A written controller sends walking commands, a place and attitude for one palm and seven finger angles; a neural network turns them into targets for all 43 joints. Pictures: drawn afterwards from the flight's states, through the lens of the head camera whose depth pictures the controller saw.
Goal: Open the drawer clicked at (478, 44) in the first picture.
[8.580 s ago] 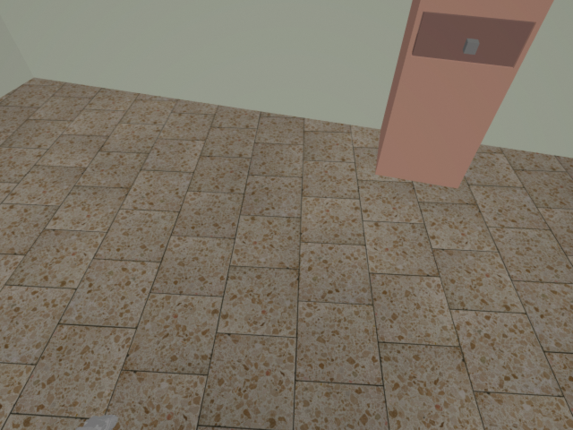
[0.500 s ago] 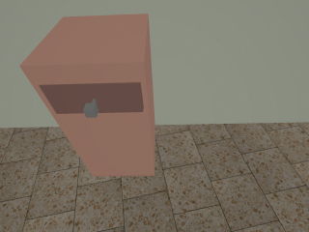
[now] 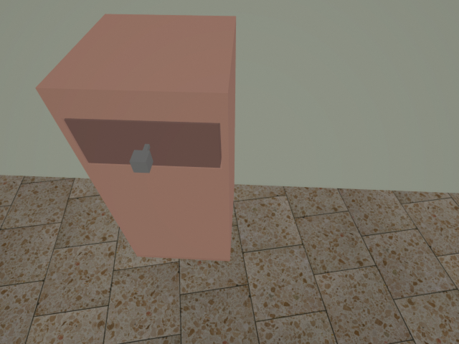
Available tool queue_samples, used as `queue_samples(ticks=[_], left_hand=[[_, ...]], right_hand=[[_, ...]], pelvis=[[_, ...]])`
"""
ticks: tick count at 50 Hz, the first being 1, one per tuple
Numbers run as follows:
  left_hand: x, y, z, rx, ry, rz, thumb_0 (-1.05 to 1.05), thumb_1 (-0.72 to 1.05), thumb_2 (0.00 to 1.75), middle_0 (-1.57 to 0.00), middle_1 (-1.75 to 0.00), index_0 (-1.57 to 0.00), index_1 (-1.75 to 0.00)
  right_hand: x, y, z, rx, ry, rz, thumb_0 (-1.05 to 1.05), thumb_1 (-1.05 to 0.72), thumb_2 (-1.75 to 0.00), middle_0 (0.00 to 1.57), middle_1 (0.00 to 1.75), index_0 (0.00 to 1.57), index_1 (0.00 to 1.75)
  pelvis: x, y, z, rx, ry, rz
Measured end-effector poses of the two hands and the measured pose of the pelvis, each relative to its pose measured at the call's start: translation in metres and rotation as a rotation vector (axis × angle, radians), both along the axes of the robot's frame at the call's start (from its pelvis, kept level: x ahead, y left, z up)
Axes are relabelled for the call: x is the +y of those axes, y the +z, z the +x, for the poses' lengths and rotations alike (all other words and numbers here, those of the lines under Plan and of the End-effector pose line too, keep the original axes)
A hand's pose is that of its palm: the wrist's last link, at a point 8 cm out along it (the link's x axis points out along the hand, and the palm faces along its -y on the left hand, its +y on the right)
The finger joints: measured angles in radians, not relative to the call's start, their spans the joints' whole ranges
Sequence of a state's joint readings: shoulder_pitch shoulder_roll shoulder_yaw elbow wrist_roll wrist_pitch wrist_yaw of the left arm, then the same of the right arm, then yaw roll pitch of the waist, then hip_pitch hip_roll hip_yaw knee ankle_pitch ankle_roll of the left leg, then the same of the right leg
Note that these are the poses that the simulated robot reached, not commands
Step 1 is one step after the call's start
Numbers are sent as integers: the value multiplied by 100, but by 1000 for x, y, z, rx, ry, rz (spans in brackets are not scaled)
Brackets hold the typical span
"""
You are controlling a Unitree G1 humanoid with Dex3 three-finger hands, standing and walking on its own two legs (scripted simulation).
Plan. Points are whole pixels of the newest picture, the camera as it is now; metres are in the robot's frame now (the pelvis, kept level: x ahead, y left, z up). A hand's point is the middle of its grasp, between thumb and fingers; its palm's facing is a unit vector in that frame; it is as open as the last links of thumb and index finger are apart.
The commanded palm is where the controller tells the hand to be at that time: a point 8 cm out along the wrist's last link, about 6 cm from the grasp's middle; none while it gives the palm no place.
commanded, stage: come to a stop and stand still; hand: left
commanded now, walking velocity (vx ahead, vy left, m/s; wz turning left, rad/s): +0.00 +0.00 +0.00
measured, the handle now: (143, 155) +0.55 +0.27 -0.04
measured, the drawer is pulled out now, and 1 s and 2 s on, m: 0.00 0.00 0.00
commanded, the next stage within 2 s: look again from close up in 0.66 s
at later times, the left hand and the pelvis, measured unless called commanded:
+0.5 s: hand out of the picture +0.01 +0.21 -0.17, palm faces +0.02 -0.98 -0.21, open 7.3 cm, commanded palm none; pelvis +0.00 +0.04 +0.00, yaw -1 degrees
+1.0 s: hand out of the picture -0.02 +0.23 -0.18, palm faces +0.00 -0.98 -0.21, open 7.3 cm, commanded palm none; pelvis -0.02 +0.06 -0.01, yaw -1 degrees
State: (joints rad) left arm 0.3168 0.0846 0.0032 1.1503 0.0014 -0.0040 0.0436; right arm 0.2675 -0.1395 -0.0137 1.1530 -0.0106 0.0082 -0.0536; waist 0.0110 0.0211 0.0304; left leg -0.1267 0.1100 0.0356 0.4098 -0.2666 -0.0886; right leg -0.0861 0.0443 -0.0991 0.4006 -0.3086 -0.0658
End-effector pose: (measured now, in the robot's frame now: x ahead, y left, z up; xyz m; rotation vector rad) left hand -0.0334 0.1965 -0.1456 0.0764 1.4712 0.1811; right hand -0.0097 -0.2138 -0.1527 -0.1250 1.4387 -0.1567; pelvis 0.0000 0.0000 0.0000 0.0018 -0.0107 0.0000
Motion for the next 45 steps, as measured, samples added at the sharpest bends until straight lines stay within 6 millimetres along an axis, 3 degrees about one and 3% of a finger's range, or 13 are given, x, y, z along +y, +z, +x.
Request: queue_samples(ticks=[13,21,31,40,45], left_hand=[[45,3,27,-47,-49,43,0,91,89,-20,-30,-20,-30],[61,5,36,-66,-69,53,0,91,89,-20,-30,-20,-30],[67,5,28,-55,-68,44,0,92,89,-20,-30,-20,-30],[63,2,14,-41,-72,35,0,91,89,-20,-30,-20,-30],[72,0,8,-47,-91,38,0,91,89,-20,-30,-20,-30]], right_hand=[[26,4,-6,-2,-20,5,1,-92,-90,19,30,20,30],[44,4,-17,14,-31,25,0,-91,-90,19,30,20,30],[53,6,-23,15,-33,28,0,-91,-90,19,30,20,30],[49,6,-20,1,-17,16,1,-91,-90,19,30,20,30],[47,1,-14,-55,-3,2,1,-91,-90,19,30,20,30]], pelvis=[[23,2,3,-4,-18,4],[35,3,1,-5,-23,5],[43,4,-3,-7,-24,7],[47,2,-8,7,-21,-6],[55,-4,-16,10,-17,-11]])
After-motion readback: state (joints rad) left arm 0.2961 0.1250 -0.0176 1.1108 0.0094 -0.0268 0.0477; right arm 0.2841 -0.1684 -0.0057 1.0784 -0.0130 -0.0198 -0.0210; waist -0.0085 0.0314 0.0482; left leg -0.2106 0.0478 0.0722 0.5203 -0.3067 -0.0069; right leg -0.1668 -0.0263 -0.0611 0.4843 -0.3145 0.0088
